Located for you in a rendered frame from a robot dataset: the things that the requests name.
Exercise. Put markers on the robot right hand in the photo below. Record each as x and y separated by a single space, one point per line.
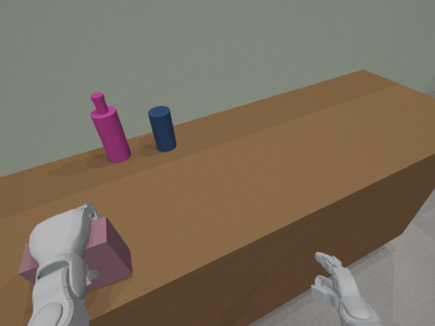
329 292

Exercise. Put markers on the robot left hand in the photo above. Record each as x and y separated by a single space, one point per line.
64 234

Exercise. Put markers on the sponge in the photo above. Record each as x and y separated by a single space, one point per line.
105 252

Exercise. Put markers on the robot left forearm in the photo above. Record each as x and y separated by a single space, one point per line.
59 293

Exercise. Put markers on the robot right forearm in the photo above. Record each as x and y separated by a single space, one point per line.
355 311

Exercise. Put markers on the table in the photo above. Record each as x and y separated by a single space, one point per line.
224 228

